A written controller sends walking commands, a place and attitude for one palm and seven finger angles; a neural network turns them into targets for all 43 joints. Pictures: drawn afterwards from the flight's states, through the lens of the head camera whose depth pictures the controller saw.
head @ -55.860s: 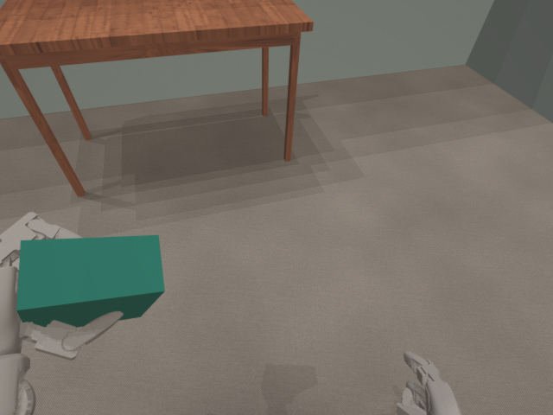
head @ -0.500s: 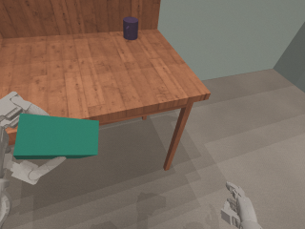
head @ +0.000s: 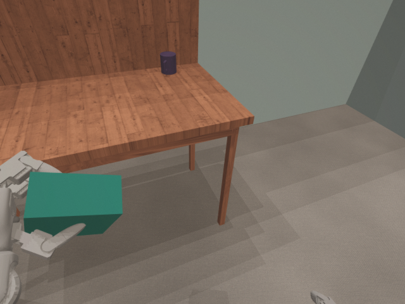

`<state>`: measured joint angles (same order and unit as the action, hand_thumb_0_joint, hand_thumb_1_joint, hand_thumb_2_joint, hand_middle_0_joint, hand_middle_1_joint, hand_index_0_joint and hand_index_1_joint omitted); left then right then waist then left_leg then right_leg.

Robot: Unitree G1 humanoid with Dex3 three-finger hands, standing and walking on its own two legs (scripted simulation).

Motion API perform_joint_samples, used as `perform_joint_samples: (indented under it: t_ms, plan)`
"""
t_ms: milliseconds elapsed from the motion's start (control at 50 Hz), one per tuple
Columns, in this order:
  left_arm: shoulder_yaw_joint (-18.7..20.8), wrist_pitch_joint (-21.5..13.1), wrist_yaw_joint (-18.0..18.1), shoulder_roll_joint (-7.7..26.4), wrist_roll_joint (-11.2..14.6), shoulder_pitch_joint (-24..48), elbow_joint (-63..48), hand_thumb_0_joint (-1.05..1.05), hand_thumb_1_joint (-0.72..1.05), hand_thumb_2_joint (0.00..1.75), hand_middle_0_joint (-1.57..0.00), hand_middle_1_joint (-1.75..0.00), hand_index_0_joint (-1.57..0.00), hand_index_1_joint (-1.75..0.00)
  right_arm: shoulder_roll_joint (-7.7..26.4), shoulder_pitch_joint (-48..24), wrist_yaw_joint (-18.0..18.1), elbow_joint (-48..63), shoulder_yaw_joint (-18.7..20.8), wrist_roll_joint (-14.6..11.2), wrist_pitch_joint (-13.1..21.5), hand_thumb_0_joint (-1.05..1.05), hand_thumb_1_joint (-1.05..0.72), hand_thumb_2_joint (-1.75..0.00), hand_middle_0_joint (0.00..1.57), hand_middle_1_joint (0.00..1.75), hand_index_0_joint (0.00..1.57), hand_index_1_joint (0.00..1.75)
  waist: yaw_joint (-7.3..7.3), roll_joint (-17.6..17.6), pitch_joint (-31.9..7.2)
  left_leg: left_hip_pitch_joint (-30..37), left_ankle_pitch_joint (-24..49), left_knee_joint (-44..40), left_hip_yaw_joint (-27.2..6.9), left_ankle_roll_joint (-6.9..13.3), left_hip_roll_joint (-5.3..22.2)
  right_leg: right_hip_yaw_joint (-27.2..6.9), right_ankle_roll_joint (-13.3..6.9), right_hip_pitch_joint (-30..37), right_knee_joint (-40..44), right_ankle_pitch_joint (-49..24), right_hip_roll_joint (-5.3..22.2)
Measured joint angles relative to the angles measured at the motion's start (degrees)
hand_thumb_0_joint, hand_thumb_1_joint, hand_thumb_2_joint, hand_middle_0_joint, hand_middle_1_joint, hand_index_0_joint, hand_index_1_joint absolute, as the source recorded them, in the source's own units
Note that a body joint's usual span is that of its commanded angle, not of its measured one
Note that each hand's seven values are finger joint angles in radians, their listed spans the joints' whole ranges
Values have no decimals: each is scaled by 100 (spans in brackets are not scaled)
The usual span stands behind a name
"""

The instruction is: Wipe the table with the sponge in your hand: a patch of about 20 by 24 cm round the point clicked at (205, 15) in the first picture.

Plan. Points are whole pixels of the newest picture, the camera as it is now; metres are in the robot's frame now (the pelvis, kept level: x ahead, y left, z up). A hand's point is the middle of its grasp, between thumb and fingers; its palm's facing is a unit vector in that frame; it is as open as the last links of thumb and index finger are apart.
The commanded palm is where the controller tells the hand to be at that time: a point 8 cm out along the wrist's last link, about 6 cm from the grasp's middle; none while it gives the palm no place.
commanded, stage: stop stepping back and stand still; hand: left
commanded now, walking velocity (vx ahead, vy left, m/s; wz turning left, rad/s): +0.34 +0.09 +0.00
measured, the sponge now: (85, 207) +0.23 +0.21 +0.15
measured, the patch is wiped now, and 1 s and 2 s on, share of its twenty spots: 1.00 1.00 1.00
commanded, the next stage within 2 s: stand and wait in 0.48 s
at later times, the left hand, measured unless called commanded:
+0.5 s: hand (48, 235) +0.16 +0.23 +0.18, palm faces +0.44 -0.82 -0.36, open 10.2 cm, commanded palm +0.11 +0.27 +0.20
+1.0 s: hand (34, 204) +0.20 +0.27 +0.19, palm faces +0.44 -0.82 -0.37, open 10.2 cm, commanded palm +0.15 +0.31 +0.20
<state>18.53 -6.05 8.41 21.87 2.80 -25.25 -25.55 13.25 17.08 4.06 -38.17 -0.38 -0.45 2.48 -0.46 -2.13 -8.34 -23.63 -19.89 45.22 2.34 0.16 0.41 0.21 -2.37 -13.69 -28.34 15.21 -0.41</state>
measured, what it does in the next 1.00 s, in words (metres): steps on the spot: left foot, then left foot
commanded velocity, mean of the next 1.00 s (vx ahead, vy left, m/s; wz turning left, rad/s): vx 0.08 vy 0.03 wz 0.00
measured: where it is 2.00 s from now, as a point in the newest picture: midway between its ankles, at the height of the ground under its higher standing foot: outside the picture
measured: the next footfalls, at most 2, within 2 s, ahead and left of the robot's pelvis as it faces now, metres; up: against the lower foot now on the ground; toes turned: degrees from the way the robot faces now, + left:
left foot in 0.08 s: +0.01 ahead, +0.14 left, +0.00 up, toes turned +5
left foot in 0.60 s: +0.05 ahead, +0.14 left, +0.00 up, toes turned +4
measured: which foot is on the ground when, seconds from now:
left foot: up 0.00-0.06, down 0.08-0.28, up 0.30-0.58, down 0.60-1.00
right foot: down 0.00-1.00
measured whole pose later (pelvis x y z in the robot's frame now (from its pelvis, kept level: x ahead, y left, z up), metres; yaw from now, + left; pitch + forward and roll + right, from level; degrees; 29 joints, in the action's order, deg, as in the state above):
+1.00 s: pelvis +0.00 +0.02 -0.01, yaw +2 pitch -1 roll -1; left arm 19.3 -8.4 8.8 21.8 2.2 -24.7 -32.5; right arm 11.3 11.2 2.4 -35.7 -1.1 -0.3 6.8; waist -1.1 -0.1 1.1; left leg -15.0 -15.3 31.5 1.3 0.2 1.5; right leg 2.6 -0.7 -12.1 -29.1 15.9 -0.8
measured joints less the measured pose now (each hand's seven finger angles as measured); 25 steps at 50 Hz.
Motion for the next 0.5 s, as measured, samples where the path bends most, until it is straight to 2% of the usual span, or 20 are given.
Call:
perform_joint_samples:
  t_ms: [60, 80, 120, 160, 200, 240, 280, 320, 360, 400, 440, 500]
  plan:
    - [-171, 74, 80, -175, -16, 346, 151, -2, -54, 107, -73, -132, -73, -135, 265, 130, 92, -27, 108, 15, 79, 2, -90, -90, 20, 30, 21, 30, 49, 111, -60, 820, -542, -1083, 42, 205, 102, 204, 23, -213, -278, 77, 8]
    - [-178, 71, 103, -201, -18, 405, 127, -2, -54, 107, -73, -132, -73, -135, 320, 104, 114, -31, 144, 32, 105, 2, -90, -90, 20, 30, 21, 30, 99, 126, -42, 909, -488, -1331, -15, 253, 94, 242, 34, -354, -476, 185, 19]
    - [-87, 72, 153, -175, -44, 404, 53, -2, -54, 107, -73, -132, -73, -135, 312, -5, 122, 25, 163, 47, 138, 2, -90, -90, 20, 30, 21, 30, 156, 58, 130, 849, 165, -1314, 29, 190, 46, 141, 98, -603, -1089, 711, 12]
    - [66, 70, 178, -46, -110, 273, -36, -2, -54, 107, -72, -132, -73, -135, 195, -45, 106, 115, 155, 52, 239, 2, -90, -90, 20, 30, 21, 30, 201, 26, 211, 849, 346, -1308, 111, 123, 50, 141, 174, -955, -2026, 927, -18]
    - [196, 13, 168, 95, -139, 165, -85, -2, -54, 107, -73, -132, -73, -135, 45, -9, 59, 130, 123, 56, 364, 2, -90, -90, 20, 30, 20, 30, 248, 53, 222, 884, 400, -1415, 98, 66, 75, 218, 216, -1107, -2430, 928, -16]
    - [275, -37, 170, 154, -124, 112, -121, -2, -54, 107, -73, -132, -73, -135, -61, 27, 23, 97, 45, 58, 450, 2, -90, -90, 20, 30, 20, 30, 229, 154, 264, 918, 438, -1462, 59, -4, 149, 348, 240, -904, -1917, 946, 17]
    - [338, -74, 177, 232, -105, 127, -166, -2, -54, 107, -72, -132, -73, -135, -139, 44, 8, 110, -46, 72, 479, 2, -90, -90, 20, 30, 20, 30, 169, 223, 338, 782, 187, -1136, 37, -33, 212, 410, 209, -491, -961, 883, 36]
    - [306, -118, 123, 207, -125, 296, -155, -2, -54, 107, -72, -132, -73, -135, -165, -63, -29, 36, -80, 73, 430, 1, -90, -90, 20, 30, 21, 30, 31, 291, 470, 313, -544, -82, -100, 54, 224, 472, -51, -532, -806, 133, -24]
    - [170, -162, 9, -25, -130, 476, -45, -2, -54, 107, -72, -132, -73, -135, -139, -232, -86, -178, -77, 90, 337, 2, -90, -90, 20, 30, 21, 30, -77, 353, 619, -152, -545, 1124, -267, 38, 138, 525, -199, -473, -786, 11, -71]
    - [77, -195, -54, -237, -118, 464, 82, -2, -54, 107, -72, -132, -73, -135, -133, -332, -141, -263, -63, 84, 256, 2, -90, -90, 20, 30, 21, 30, -121, 326, 665, -427, -269, 1696, -242, 4, 70, 483, -216, -341, -556, -58, -64]
    - [21, -179, -84, -334, -98, 321, 126, -2, -54, 107, -72, -132, -73, -135, -136, -367, -156, -187, -45, 61, 218, 2, -90, -90, 20, 30, 21, 30, -86, 266, 693, -512, -8, 1654, -145, -8, 65, 435, -191, -201, -281, -186, -31]
    - [-30, -170, -66, -246, -88, 120, -26, -2, -54, 107, -73, -132, -73, -135, -130, -378, -121, 6, -25, 36, 263, 2, -90, -90, 20, 30, 21, 30, -13, 104, 759, -264, 85, 670, 55, 31, 97, 381, -157, -63, -19, -321, 59]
